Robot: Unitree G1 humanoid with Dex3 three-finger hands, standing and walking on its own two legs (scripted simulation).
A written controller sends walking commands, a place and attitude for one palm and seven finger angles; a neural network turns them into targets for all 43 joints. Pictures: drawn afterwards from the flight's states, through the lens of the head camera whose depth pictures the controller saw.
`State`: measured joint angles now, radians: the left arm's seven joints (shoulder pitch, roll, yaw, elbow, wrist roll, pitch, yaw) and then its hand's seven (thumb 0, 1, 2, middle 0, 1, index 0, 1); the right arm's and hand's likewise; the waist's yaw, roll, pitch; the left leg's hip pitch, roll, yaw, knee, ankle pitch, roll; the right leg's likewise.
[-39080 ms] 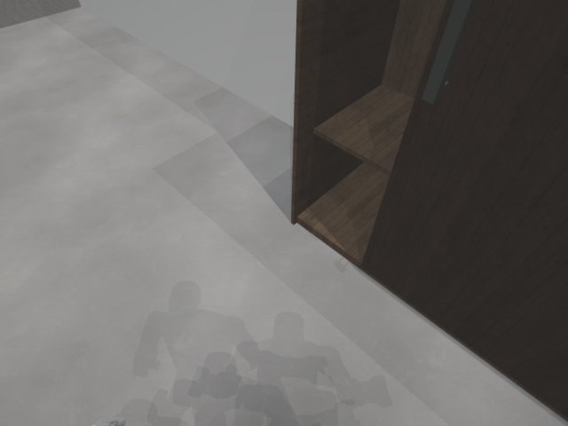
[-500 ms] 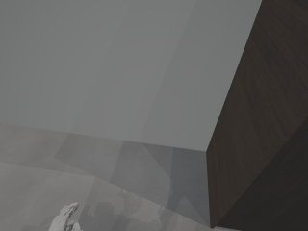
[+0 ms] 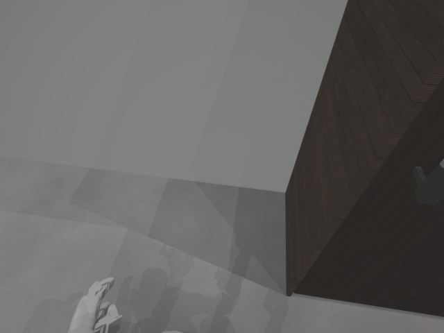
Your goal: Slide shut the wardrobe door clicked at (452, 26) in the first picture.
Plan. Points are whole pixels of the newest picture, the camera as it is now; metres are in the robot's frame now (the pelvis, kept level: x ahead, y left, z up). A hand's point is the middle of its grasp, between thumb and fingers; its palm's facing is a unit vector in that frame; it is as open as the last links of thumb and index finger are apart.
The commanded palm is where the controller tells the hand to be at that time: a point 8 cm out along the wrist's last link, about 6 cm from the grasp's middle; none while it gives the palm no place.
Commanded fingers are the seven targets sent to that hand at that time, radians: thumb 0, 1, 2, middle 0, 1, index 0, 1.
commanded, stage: stop walking and hold the door there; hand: right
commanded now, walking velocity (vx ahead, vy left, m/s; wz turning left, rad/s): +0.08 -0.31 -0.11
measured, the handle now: out of the picture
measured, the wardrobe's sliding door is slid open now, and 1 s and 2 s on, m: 0.00 0.00 0.00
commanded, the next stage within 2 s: loosen the grip on the handle in 1.06 s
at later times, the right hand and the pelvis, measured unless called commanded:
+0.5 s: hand out of the picture +0.34 -0.30 +0.20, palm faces +0.39 +0.91 -0.15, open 6.0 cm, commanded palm +0.30 -0.34 +0.19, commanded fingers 0.00 -0.90 -0.90 0.45 1.40 0.45 1.40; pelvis -0.03 -0.04 +0.01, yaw +2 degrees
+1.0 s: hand out of the picture +0.34 -0.30 +0.20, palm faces +0.46 +0.85 -0.23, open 6.1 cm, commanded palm +0.30 -0.35 +0.19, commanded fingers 0.00 -0.90 -0.90 0.45 1.40 0.45 1.40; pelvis +0.00 -0.02 +0.01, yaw +2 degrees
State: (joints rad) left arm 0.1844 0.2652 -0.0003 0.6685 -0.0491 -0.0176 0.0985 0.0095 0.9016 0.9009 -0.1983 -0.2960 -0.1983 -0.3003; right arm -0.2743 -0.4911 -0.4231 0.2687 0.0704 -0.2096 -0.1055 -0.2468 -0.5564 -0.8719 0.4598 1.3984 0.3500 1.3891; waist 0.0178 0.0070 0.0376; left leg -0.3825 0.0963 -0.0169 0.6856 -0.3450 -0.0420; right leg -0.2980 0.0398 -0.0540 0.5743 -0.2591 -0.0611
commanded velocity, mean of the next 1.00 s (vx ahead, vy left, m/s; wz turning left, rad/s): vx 0.04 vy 0.05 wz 0.00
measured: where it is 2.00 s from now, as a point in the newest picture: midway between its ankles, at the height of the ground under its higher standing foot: outside the picture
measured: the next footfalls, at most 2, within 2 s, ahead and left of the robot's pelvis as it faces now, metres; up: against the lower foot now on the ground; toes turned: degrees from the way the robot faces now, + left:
left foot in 0.12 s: +0.02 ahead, +0.12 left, +0.00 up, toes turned +6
right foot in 0.28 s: +0.05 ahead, -0.13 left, +0.00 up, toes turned +0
